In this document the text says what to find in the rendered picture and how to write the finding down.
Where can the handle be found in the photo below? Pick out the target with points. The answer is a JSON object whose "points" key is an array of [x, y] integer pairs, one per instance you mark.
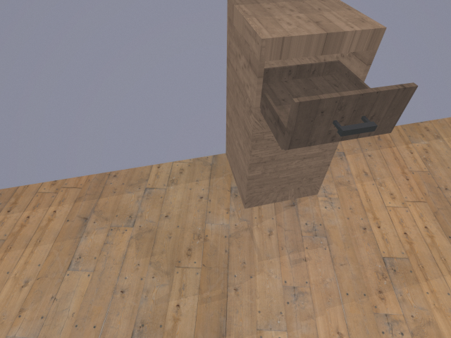
{"points": [[367, 126]]}

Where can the drawer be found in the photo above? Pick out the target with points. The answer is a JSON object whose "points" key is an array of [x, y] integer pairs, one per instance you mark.
{"points": [[300, 103]]}

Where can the cabinet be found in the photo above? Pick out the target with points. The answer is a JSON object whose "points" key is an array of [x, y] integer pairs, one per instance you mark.
{"points": [[274, 33]]}

